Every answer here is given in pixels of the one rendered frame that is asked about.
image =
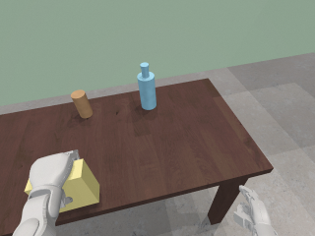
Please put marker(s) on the sponge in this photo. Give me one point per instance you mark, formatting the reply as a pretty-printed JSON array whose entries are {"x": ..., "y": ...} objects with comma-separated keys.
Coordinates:
[{"x": 81, "y": 186}]

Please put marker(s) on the left robot forearm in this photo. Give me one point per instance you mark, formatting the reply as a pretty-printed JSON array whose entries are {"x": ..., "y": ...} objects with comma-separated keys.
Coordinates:
[{"x": 40, "y": 212}]

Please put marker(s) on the robot left hand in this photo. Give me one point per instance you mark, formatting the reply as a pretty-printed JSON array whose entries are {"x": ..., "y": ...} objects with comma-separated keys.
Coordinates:
[{"x": 54, "y": 170}]

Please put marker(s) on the table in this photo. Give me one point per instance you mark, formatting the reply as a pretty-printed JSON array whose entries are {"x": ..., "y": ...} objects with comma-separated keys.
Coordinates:
[{"x": 191, "y": 141}]

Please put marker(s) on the right robot forearm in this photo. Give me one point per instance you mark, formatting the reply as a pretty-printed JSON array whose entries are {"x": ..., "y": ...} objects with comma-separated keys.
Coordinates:
[{"x": 263, "y": 229}]

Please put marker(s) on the robot right hand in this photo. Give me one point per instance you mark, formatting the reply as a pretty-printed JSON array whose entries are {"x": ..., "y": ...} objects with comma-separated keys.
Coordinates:
[{"x": 255, "y": 213}]

